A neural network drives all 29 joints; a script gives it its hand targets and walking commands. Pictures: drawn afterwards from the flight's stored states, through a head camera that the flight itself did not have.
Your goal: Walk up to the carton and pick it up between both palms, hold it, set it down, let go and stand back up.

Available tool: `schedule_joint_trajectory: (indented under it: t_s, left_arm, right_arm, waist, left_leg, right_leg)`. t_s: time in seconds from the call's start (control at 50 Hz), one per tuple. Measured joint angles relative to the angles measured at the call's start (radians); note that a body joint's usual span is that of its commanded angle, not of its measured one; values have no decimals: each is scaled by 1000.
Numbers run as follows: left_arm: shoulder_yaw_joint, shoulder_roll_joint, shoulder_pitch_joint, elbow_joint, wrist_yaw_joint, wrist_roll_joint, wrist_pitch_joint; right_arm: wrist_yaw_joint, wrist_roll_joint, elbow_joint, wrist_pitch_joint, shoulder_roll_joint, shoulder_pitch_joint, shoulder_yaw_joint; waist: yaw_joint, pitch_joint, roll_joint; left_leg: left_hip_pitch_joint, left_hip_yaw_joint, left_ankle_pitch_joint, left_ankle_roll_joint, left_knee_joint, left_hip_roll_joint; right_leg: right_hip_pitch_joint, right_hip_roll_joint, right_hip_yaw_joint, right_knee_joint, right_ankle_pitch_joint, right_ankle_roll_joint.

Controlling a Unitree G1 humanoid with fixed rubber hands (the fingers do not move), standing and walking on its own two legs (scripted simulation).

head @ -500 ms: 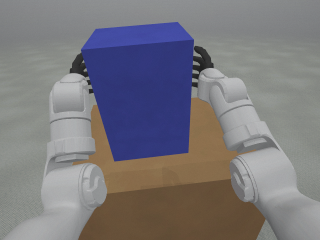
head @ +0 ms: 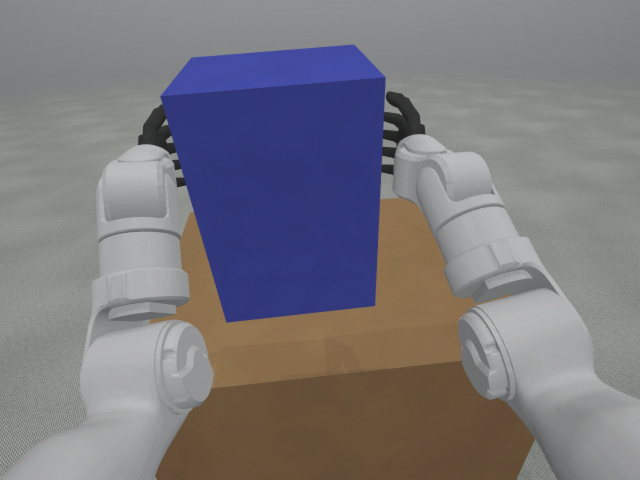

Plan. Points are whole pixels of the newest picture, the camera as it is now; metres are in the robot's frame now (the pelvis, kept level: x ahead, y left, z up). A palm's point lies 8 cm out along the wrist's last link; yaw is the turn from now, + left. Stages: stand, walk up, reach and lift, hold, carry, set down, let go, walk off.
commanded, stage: hold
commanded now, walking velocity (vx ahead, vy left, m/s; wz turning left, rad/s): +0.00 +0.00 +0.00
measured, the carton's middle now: (288, 188) +0.39 +0.01 +0.28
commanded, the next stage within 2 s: none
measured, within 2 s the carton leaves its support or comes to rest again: neither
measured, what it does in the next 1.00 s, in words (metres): stands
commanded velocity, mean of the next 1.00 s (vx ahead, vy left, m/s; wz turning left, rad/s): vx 0.00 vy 0.00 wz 0.00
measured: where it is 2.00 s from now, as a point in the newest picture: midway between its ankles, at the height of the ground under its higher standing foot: outside the picture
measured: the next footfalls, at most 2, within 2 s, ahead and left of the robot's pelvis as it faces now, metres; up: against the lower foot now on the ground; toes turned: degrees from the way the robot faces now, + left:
none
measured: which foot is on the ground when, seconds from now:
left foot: down 0.00-1.00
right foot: down 0.00-1.00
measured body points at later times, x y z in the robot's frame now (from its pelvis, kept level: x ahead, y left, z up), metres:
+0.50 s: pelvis +0.00 +0.00 +0.00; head -0.10 +0.01 +0.44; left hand +0.38 +0.15 +0.32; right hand +0.37 -0.14 +0.33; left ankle +0.01 +0.12 -0.75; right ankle +0.04 -0.10 -0.75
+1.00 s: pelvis +0.00 +0.00 +0.00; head -0.10 +0.01 +0.44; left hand +0.38 +0.16 +0.32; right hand +0.37 -0.13 +0.33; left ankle +0.01 +0.12 -0.75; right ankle +0.04 -0.10 -0.75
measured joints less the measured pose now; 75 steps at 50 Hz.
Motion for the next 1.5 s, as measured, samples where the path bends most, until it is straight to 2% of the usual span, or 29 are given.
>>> schedule_joint_trajectory:
  t_s: [0.16,0.28,0.48,0.74,0.92,1.06,1.38,1.5]
  left_arm:
    - [-7,9,-31,57,2,-1,-17]
    - [-12,6,-17,35,0,1,-14]
    - [-33,-6,28,-30,10,-16,6]
    - [-20,-7,1,-4,15,-12,-2]
    - [-11,-5,10,-4,2,-1,3]
    - [-25,3,1,-2,17,-24,-2]
    - [-29,-8,10,-11,16,-15,3]
    - [-9,-12,-1,8,18,-9,0]
  right_arm:
    - [6,-36,19,6,7,-17,-46]
    - [7,-13,27,-1,-5,-23,-18]
    - [0,16,-25,5,-12,18,9]
    - [5,0,-15,7,-13,2,-7]
    - [0,7,0,6,-7,0,2]
    - [4,-5,-7,-3,-3,2,-18]
    - [5,2,-25,9,-12,17,-9]
    - [9,0,3,7,-13,0,-8]
  waist:
    - [-2,1,-8]
    - [-12,8,-11]
    - [-14,4,-3]
    - [-2,7,-2]
    - [-9,12,-6]
    - [-7,6,-3]
    - [-20,3,0]
    - [-10,1,-6]
  left_leg:
    - [-13,-4,-5,-1,12,0]
    - [0,-3,-5,-1,6,0]
    - [5,-1,-9,1,7,0]
    - [1,2,-7,2,7,0]
    - [6,-1,-4,2,3,-2]
    - [-8,-2,-8,1,13,0]
    - [5,1,-7,5,6,-4]
    - [6,8,-9,5,6,-1]
  right_leg:
    - [-10,0,-4,9,-4,-1]
    - [4,1,-2,-2,-1,1]
    - [11,1,2,-7,-1,3]
    - [3,1,5,-1,-1,3]
    - [9,0,3,-2,0,3]
    - [-3,1,2,1,-1,2]
    - [10,-2,6,-5,0,6]
    - [5,1,13,1,-2,5]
